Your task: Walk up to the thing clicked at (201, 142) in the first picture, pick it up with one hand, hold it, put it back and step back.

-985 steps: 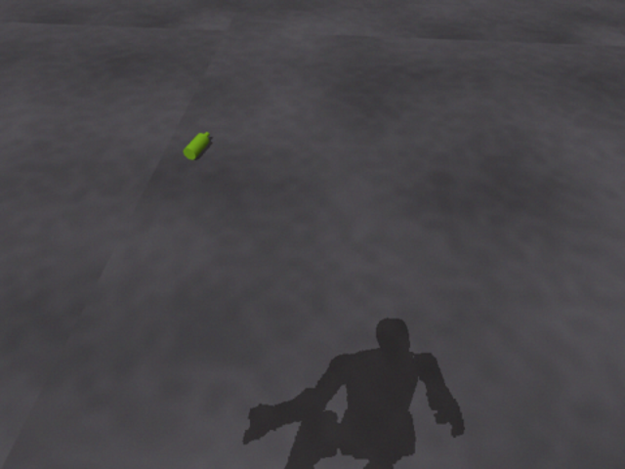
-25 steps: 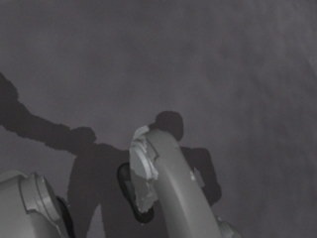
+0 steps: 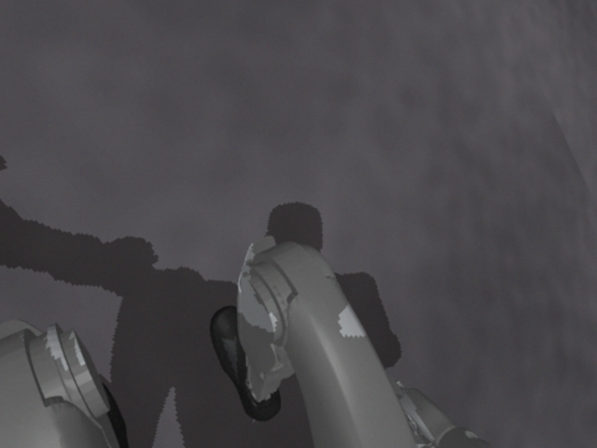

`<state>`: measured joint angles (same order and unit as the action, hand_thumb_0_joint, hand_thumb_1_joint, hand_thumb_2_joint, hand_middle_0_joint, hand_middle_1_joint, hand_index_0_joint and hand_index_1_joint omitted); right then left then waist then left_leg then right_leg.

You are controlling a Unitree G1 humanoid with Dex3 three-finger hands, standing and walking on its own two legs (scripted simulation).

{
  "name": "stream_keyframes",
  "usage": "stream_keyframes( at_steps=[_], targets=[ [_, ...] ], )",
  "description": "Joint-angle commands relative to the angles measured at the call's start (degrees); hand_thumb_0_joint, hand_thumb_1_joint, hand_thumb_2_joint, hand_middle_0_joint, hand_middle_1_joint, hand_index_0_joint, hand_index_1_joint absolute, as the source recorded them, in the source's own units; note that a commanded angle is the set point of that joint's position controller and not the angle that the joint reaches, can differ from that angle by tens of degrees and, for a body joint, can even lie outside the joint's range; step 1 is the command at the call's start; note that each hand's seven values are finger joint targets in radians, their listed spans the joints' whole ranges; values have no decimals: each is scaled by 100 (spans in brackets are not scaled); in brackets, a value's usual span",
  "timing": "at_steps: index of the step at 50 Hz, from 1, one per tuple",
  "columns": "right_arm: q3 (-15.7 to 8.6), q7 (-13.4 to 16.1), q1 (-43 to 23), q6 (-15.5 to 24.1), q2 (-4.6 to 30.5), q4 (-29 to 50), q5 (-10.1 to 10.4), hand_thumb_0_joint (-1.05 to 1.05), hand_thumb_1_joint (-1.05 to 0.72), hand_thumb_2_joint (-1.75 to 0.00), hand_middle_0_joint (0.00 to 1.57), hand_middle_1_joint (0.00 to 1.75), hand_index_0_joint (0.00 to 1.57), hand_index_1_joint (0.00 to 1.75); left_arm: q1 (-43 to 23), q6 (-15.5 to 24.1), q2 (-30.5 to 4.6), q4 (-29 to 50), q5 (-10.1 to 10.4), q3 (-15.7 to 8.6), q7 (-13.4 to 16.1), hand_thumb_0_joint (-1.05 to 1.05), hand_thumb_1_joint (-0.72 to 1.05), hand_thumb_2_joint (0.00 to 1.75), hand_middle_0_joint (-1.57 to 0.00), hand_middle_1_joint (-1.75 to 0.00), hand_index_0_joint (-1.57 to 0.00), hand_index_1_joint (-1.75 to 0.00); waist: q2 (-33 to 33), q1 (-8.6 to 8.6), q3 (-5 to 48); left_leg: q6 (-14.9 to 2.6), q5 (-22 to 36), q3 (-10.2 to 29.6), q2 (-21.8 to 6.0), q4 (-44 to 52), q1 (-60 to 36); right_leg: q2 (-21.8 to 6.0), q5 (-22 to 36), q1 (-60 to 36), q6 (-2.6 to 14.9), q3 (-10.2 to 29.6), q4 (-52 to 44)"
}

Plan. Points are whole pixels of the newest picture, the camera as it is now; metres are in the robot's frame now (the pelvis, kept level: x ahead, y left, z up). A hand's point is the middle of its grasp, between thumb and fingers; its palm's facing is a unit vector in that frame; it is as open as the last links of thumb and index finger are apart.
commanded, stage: rest palm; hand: left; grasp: from above
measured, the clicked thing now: out of the picture +0.48 +0.32 -0.27
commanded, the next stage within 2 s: close in 0.56 s
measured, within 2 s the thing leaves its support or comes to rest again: neither
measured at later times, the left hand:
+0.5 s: hand out of the picture +0.47 +0.33 -0.25, palm faces -0.44 -0.15 -0.89, open 13.4 cm
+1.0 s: hand out of the picture +0.46 +0.34 -0.24, palm faces -0.44 -0.15 -0.89, open 11.9 cm
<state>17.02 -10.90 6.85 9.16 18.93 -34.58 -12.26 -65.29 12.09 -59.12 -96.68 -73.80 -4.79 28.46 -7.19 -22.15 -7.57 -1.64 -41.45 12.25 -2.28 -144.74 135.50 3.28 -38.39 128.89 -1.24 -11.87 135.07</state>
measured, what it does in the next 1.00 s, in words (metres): stands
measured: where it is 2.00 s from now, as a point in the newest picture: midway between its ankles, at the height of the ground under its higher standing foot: (188, 420)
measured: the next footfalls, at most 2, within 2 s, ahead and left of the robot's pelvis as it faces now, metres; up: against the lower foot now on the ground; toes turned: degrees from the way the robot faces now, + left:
none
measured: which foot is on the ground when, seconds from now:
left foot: down 0.00-1.00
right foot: down 0.00-1.00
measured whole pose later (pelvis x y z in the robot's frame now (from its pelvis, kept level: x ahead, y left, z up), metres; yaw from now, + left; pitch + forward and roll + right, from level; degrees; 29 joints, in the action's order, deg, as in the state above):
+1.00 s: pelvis +0.00 +0.00 +0.00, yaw -1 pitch +29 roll -15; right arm 18.8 -12.4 6.1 10.9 20.0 -34.3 -13.0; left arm -65.4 12.3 -61.2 -97.6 -73.3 -4.0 30.4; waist -8.4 -22.5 -9.4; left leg -1.4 -42.0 13.8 -2.5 -145.6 134.8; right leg 3.9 -38.1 128.0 -1.4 -13.0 134.8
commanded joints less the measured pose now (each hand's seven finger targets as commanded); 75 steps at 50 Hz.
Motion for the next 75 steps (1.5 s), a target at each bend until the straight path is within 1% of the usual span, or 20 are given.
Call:
stream_keyframes(
  at_steps=[1,2,10,12,16,28,32,36,37,39,44,46,48,51,52,54,62,65,66,75],
  targets=[
    [-537,60,1269,-13,1858,-162,14,0,-90,-90,20,30,20,30,-1517,76,-1422,728,72,-171,245,0,-47,98,-14,-93,-12,-95,3094,-246,3778,74,1511,-286,-89,1432,-3021,237,1623,-2088,269,-327,-1127],
    [-534,46,1190,4,1816,-96,32,0,-90,-90,20,30,20,30,-1545,92,-1138,757,59,79,204,0,-47,98,-14,-94,-13,-95,3156,-259,3733,82,1562,-299,-93,1423,-3079,239,1654,-2040,273,-299,-1109],
    [-424,2,1223,13,1852,-131,-29,0,-90,-90,20,30,20,30,-1513,149,-1435,653,35,-138,361,0,-46,98,-14,-95,-13,-96,3164,-291,3717,100,1623,-226,-106,1452,-3044,254,1722,-2181,263,-360,-1094],
    [-441,-5,1144,32,1870,-69,-33,0,-90,-90,20,30,20,30,-1449,149,-1231,547,15,50,364,0,-47,97,-14,-95,-12,-96,3150,-294,3586,81,1565,-268,-110,1403,-2976,279,1692,-2142,262,-339,-1109],
    [-407,-32,1191,95,1924,-96,-49,0,-90,-90,20,30,20,30,-1436,108,-1451,443,4,-119,431,0,-45,98,-15,-96,-14,-97,3082,-334,3428,93,1466,-194,-120,1431,-2968,250,1597,-2006,254,-372,-1060],
    [-358,-62,1103,182,1994,-71,-59,0,-90,-90,20,30,20,30,-1385,27,-1405,325,65,-40,475,0,-37,95,-19,-97,-19,-97,3148,-384,3293,116,1416,-141,-153,1416,-2876,277,1593,-2010,252,-422,-1029],
    [-360,-50,1074,196,2001,-53,-61,0,-90,-91,20,30,20,30,-1286,73,-1609,462,83,-166,491,0,-34,95,-21,-97,-21,-97,3192,-260,3511,118,1466,-154,-160,1396,-2973,280,1625,-2147,256,-405,-1045],
    [-343,-84,1076,227,1950,-35,-60,0,-89,-90,20,30,20,30,-1454,104,-1326,613,125,73,453,0,-24,78,-25,-93,-27,-90,3174,-360,3408,96,1469,-202,-147,1384,-2911,301,1659,-2155,247,-383,-1087],
    [-353,-85,1084,228,1994,-115,-71,0,-89,-90,20,30,20,30,-1408,97,-1663,619,119,-141,469,0,-24,79,-25,-92,-27,-89,3180,-306,3537,102,1497,-175,-171,1343,-3038,291,1674,-2211,233,-396,-1093],
    [-366,-73,1072,217,2018,-84,-34,0,-90,-90,20,30,20,30,-1444,93,-1728,755,124,-159,474,0,-23,77,-26,-90,-28,-88,3251,-233,3764,121,1656,-158,-182,1358,-3142,307,1778,-2306,249,-378,-1066],
    [-390,-102,1107,186,1973,-125,-41,0,-89,-90,20,30,20,30,-1389,33,-1337,479,127,24,435,0,-15,74,-31,-88,-34,-85,3306,-351,3497,152,1653,-123,-180,1426,-3129,302,1738,-2073,272,-435,-1035],
    [-368,-109,1123,179,2006,-141,-48,0,-89,-90,20,30,20,30,-1443,16,-1511,542,128,-71,396,0,-12,72,-33,-86,-36,-83,3228,-352,3407,142,1550,-101,-181,1427,-3034,282,1675,-2051,256,-440,-1041],
    [-367,-98,1044,169,1954,-49,-26,0,-89,-90,20,30,20,30,-1515,43,-1238,656,125,153,352,0,-11,69,-35,-83,-38,-80,3262,-352,3442,128,1584,-167,-165,1422,-3006,315,1715,-2125,271,-406,-1080],
    [-324,-99,1132,177,1953,-113,-29,0,-89,-90,20,30,20,30,-1218,23,-1315,256,189,3,341,0,-5,65,-37,-83,-41,-79,2854,-388,3280,80,1466,-152,-146,1380,-2800,292,1657,-2135,224,-424,-1129],
    [-369,-75,1066,156,1993,-93,-10,0,-89,-90,20,30,20,30,-1191,61,-1273,275,203,130,322,0,-5,66,-38,-82,-42,-79,2836,-360,3217,62,1320,-206,-153,1395,-2645,337,1554,-2197,228,-375,-1196],
    [-331,-60,1124,146,1992,-79,-12,0,-89,-90,20,30,20,30,-1466,98,-1579,606,128,-18,337,0,-2,63,-41,-80,-45,-76,3071,-310,3512,89,1518,-162,-158,1398,-2918,300,1679,-2261,240,-391,-1128],
    [-303,-28,992,143,1991,-33,-43,0,-89,-90,20,30,20,30,-1216,124,-1442,205,105,53,425,0,9,57,-50,-73,-53,-69,2935,-383,3198,103,1283,-131,-180,1444,-2807,338,1498,-2110,249,-417,-1126],
    [-289,-28,1003,183,1995,-36,-61,0,-89,-90,20,30,20,30,-1624,158,-1397,705,99,148,448,0,15,55,-54,-72,-57,-68,3286,-363,3418,138,1515,-123,-181,1434,-3036,311,1665,-2038,258,-444,-1047],
    [-270,-27,1002,194,2001,-71,-61,0,-89,-90,20,30,20,30,-1293,107,-1523,242,82,-18,469,0,16,55,-54,-71,-58,-67,3143,-337,3267,154,1329,-55,-188,1497,-3011,280,1492,-1942,264,-473,-1029],
    [-271,-39,1043,229,2049,-37,-78,0,-89,-90,20,30,20,30,-1228,50,-1488,225,132,29,480,0,33,52,-68,-65,-72,-61,2965,-389,3250,106,1358,-125,-175,1432,-2828,323,1582,-2145,231,-453,-1135]
  ],
)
